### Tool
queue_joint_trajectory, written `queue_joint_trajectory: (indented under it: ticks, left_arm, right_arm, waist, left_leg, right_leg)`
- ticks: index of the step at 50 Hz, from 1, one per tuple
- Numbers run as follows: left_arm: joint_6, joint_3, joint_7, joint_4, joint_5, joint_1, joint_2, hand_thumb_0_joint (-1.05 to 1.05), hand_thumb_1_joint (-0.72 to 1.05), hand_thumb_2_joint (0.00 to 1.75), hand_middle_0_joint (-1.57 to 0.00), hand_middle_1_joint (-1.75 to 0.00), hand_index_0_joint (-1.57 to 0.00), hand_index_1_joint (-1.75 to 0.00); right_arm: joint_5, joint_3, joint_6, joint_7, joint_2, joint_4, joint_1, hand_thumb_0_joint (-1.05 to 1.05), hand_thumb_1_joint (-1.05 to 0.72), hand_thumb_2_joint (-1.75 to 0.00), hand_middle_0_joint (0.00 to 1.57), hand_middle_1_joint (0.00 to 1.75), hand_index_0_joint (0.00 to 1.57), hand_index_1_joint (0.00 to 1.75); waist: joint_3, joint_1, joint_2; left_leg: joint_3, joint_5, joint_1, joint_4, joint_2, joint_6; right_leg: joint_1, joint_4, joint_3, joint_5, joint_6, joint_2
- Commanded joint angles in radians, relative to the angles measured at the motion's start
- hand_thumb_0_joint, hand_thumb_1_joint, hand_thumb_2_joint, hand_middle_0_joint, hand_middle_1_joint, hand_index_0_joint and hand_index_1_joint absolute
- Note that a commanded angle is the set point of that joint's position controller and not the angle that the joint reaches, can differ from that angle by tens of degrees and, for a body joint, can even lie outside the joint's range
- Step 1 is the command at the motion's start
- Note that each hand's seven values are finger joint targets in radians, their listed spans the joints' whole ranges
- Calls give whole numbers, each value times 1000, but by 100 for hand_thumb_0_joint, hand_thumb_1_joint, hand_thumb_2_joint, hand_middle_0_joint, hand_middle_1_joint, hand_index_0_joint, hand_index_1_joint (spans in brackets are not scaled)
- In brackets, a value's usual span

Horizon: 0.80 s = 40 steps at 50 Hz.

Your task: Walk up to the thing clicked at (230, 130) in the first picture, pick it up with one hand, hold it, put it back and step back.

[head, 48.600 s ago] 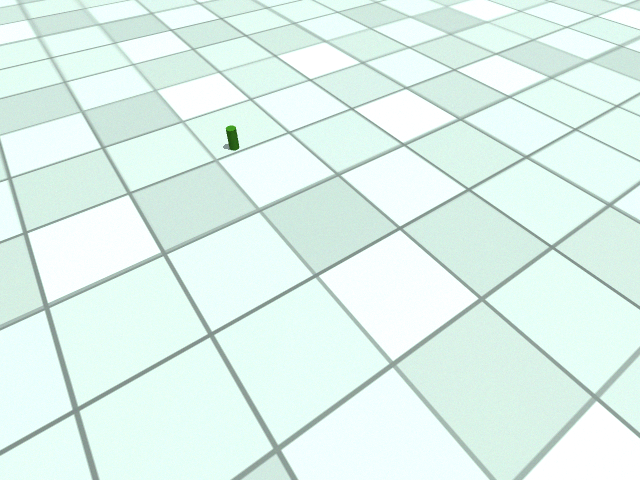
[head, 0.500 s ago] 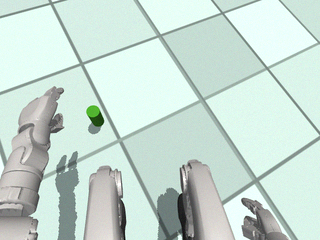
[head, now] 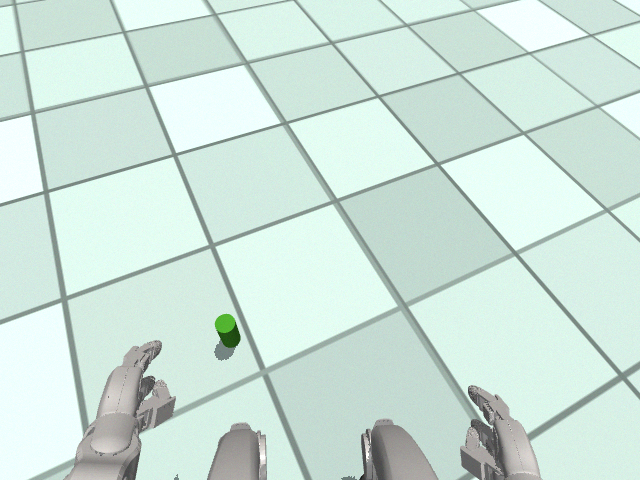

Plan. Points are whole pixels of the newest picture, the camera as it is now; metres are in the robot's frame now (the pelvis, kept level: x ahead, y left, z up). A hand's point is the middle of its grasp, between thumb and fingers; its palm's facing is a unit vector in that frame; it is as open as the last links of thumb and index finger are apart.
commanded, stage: home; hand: left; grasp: from above
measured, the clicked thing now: (228, 331) +0.53 +0.20 -0.59
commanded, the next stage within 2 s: none
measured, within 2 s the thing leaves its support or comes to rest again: neither
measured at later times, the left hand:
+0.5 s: hand (135, 446) +0.19 +0.18 +0.02, palm faces +0.10 -0.97 -0.21, open 7.4 cm
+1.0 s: hand (139, 446) +0.19 +0.18 +0.02, palm faces +0.08 -0.97 -0.21, open 7.5 cm
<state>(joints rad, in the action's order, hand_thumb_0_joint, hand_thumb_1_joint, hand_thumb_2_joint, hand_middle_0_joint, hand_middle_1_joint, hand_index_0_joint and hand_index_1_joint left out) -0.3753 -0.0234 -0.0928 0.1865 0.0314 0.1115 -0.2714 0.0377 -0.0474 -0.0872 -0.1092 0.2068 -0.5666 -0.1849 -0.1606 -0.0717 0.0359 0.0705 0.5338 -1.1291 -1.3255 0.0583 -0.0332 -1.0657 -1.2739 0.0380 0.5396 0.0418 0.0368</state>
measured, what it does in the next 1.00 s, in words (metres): rises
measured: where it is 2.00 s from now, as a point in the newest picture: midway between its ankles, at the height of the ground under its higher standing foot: outside the picture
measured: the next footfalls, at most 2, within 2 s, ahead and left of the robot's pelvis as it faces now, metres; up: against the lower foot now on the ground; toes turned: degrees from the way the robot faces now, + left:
none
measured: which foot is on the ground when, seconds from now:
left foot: down 0.00-1.00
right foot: down 0.00-1.00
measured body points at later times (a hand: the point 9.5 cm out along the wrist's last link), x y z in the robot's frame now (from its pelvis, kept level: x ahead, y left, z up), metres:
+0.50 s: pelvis +0.04 +0.00 +0.07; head +0.06 +0.00 +0.52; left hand +0.19 +0.23 +0.04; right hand +0.23 -0.24 +0.01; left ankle +0.05 +0.13 -0.61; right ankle +0.04 -0.15 -0.61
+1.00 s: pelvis +0.03 +0.00 +0.06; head +0.05 +0.00 +0.51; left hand +0.19 +0.23 +0.04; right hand +0.19 -0.25 +0.00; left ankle +0.05 +0.13 -0.61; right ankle +0.04 -0.15 -0.61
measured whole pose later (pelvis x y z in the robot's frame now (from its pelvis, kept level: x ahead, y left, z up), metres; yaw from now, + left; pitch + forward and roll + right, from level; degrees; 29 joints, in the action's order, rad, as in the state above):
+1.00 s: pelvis +0.03 +0.00 +0.06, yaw +1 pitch +9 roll -2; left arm -0.47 -0.04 -0.02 -0.12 -0.05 0.49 -0.22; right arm 0.00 -0.03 -0.24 -0.18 0.22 -0.56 -0.29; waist -0.15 -0.04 0.05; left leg 0.06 0.47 -0.69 -1.01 0.06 -0.04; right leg -0.63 -0.95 0.05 0.47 0.04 0.04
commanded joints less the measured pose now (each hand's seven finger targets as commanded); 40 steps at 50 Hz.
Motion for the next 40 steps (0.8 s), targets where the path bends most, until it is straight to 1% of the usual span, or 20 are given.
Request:
queue_joint_trajectory:
  ticks: [1, 3, 5, 6, 9, 11, 13, 14, 16, 19, 22, 26, 27, 28, 30, 32, 34, 35, 37, 40]
  left_arm:
    - [12, -78, -12, -274, -50, 8, -88, 0, 90, 90, -20, -30, -20, -30]
    - [-3, -88, -9, -314, -70, 85, -77, 0, 90, 90, -20, -30, -20, -30]
    - [-16, -75, 0, -358, -86, 142, -56, 0, 90, 90, -20, -30, -20, -30]
    - [-25, -87, 2, -378, -93, 183, -56, 0, 90, 90, -20, -30, -20, -30]
    - [-39, -84, 15, -454, -98, 285, -50, 0, 90, 90, -20, -30, -20, -30]
    - [-48, -72, 26, -462, -94, 329, -39, 0, 90, 90, -20, -30, -20, -30]
    - [-49, -70, 37, -496, -95, 347, -43, 0, 90, 90, -20, -30, -20, -30]
    - [-51, -60, 43, -502, -93, 350, -36, 0, 90, 90, -20, -30, -20, -30]
    - [-53, -73, 50, -519, -90, 364, -43, 0, 90, 90, -20, -30, -20, -30]
    - [-53, -68, 62, -511, -87, 367, -40, 0, 90, 90, -20, -30, -20, -30]
    - [-45, -67, 70, -511, -82, 337, -43, 0, 90, 90, -20, -30, -20, -30]
    - [-40, -77, 70, -515, -74, 343, -55, 0, 89, 89, -20, -30, -20, -30]
    - [-38, -73, 68, -513, -70, 344, -53, 0, 89, 89, -20, -30, -20, -30]
    - [-35, -84, 67, -523, -72, 343, -58, 0, 84, 87, -19, -29, -19, -29]
    - [-39, -73, 67, -523, -71, 358, -52, 0, 88, 89, -20, -30, -20, -30]
    - [-40, -75, 66, -511, -70, 348, -55, 0, 88, 89, -20, -29, -20, -29]
    - [-41, -74, 64, -510, -71, 356, -54, 0, 87, 88, -20, -29, -20, -29]
    - [-43, -72, 66, -500, -74, 361, -48, 0, 88, 89, -20, -30, -20, -30]
    - [-44, -78, 65, -504, -74, 356, -53, 0, 85, 87, -19, -29, -19, -29]
    - [-44, -74, 65, -503, -72, 362, -50, 0, 88, 89, -20, -30, -20, -30]
  right_arm:
    - [-2, 51, -80, -46, 129, 139, -9, 0, -90, -90, 20, 30, 20, 30]
    - [-3, 48, -91, -58, 125, 156, -18, 0, -90, -90, 20, 30, 20, 30]
    - [-6, 47, -102, -66, 119, 165, -27, 0, -90, -90, 20, 30, 20, 30]
    - [-6, 47, -110, -71, 122, 172, -32, 0, -90, -90, 20, 30, 20, 30]
    - [-9, 50, -126, -80, 118, 189, -32, 0, -90, -90, 20, 30, 20, 30]
    - [-12, 52, -136, -83, 119, 193, -35, 0, -90, -90, 20, 30, 20, 30]
    - [-16, 58, -144, -84, 124, 199, -38, 0, -90, -90, 20, 30, 20, 30]
    - [-18, 59, -149, -84, 123, 198, -39, 0, -90, -90, 20, 30, 20, 30]
    - [-21, 64, -159, -86, 124, 203, -35, 0, -90, -90, 20, 30, 20, 30]
    - [-25, 65, -175, -87, 129, 200, -29, 0, -90, -90, 20, 30, 20, 30]
    - [-31, 72, -188, -85, 134, 191, -34, 0, -90, -90, 20, 30, 20, 30]
    - [-32, 73, -198, -83, 137, 190, -26, 0, -90, -90, 20, 30, 20, 30]
    - [-34, 72, -200, -83, 134, 189, -22, 0, -90, -90, 20, 30, 20, 30]
    - [-34, 75, -201, -83, 136, 187, -22, 0, -90, -90, 20, 30, 20, 30]
    - [-35, 75, -203, -81, 136, 183, -25, 0, -90, -90, 20, 30, 20, 30]
    - [-36, 73, -203, -81, 139, 184, -17, 0, -90, -90, 20, 30, 20, 30]
    - [-35, 70, -203, -81, 133, 184, -12, 0, -90, -90, 20, 30, 20, 30]
    - [-35, 71, -203, -80, 135, 181, -15, 0, -90, -90, 20, 30, 20, 30]
    - [-35, 70, -206, -81, 136, 182, -13, 0, -90, -90, 20, 30, 20, 30]
    - [-34, 73, -208, -83, 136, 182, -13, 0, -90, -90, 20, 30, 20, 30]
  waist:
    - [-270, -2, 54]
    - [-254, 9, 52]
    - [-207, 7, 44]
    - [-203, 13, 32]
    - [-173, 27, 32]
    - [-155, 22, 6]
    - [-116, 19, 9]
    - [-102, 15, 7]
    - [-90, 19, 0]
    - [-48, 18, -26]
    - [-78, 13, -14]
    - [-77, 29, 17]
    - [-81, 24, 17]
    - [-90, 29, 6]
    - [-101, 29, 19]
    - [-79, 27, 22]
    - [-71, 38, 17]
    - [-83, 28, 9]
    - [-61, 34, 9]
    - [-78, 34, 11]
  left_leg:
    - [5, -151, 376, 312, -33, 35]
    - [-13, -190, 416, 343, -40, 36]
    - [-27, -195, 436, 379, -45, 38]
    - [-27, -202, 454, 396, -45, 38]
    - [-41, -273, 487, 417, -51, 39]
    - [-41, -305, 505, 431, -51, 40]
    - [-43, -296, 517, 451, -52, 42]
    - [-41, -284, 518, 459, -53, 43]
    - [-49, -264, 522, 466, -57, 44]
    - [-51, -247, 526, 474, -57, 45]
    - [-48, -267, 543, 466, -59, 44]
    - [-48, -259, 550, 474, -61, 40]
    - [-48, -272, 551, 467, -61, 40]
    - [-49, -281, 553, 466, -60, 40]
    - [-47, -300, 563, 465, -59, 37]
    - [-41, -277, 553, 473, -58, 37]
    - [-45, -256, 542, 474, -61, 39]
    - [-44, -257, 546, 473, -60, 40]
    - [-42, -230, 537, 483, -59, 40]
    - [-38, -236, 547, 487, -54, 37]
  right_leg:
    - [264, 286, 11, -193, -45, -42]
    - [321, 331, 15, -223, -44, -44]
    - [363, 383, 18, -229, -40, -45]
    - [387, 399, 22, -233, -41, -47]
    - [433, 430, 33, -284, -41, -53]
    - [443, 442, 40, -307, -41, -56]
    - [446, 465, 45, -301, -37, -57]
    - [445, 472, 47, -290, -37, -57]
    - [447, 483, 48, -268, -35, -55]
    - [438, 492, 53, -247, -30, -53]
    - [449, 483, 45, -269, -30, -49]
    - [452, 480, 45, -262, -30, -46]
    - [453, 479, 44, -275, -30, -45]
    - [465, 479, 46, -281, -28, -46]
    - [469, 470, 45, -297, -30, -48]
    - [462, 475, 48, -278, -30, -50]
    - [462, 485, 46, -259, -29, -47]
    - [465, 485, 44, -261, -29, -49]
    - [457, 487, 47, -234, -28, -50]
    - [458, 481, 49, -236, -31, -53]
